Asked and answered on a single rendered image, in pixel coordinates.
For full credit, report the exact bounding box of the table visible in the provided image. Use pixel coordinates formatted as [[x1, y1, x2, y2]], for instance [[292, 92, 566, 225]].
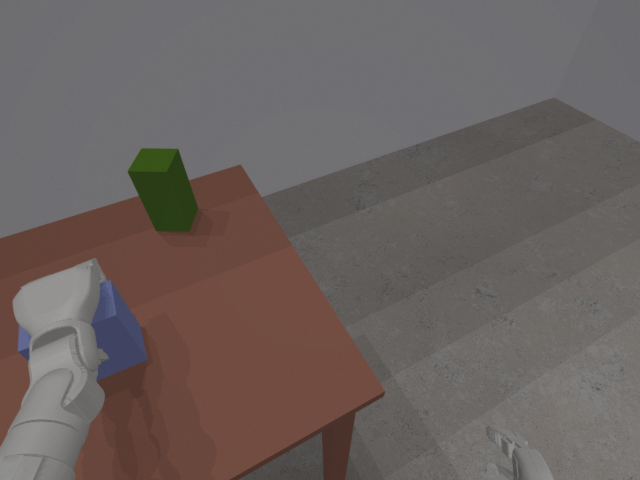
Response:
[[0, 164, 385, 480]]

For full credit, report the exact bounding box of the robot left hand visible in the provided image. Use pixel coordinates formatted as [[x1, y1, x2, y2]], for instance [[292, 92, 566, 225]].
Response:
[[13, 258, 109, 365]]

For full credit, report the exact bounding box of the robot right hand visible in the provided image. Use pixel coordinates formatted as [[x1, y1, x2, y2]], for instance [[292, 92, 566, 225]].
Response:
[[480, 425, 555, 480]]

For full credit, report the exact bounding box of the robot left forearm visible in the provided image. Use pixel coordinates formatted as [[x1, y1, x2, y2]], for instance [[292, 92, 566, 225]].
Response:
[[0, 320, 105, 480]]

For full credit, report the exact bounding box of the sponge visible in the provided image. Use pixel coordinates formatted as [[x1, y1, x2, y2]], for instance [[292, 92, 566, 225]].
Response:
[[18, 280, 148, 381]]

